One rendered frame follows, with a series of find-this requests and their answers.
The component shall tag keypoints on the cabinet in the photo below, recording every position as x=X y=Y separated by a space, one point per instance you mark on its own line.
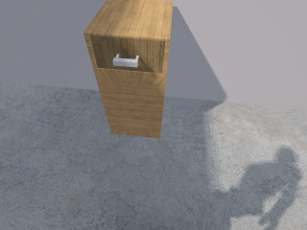
x=133 y=100

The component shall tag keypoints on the drawer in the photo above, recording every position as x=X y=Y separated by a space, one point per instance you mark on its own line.
x=150 y=53

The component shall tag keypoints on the handle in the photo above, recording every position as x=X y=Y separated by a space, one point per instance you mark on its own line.
x=126 y=62

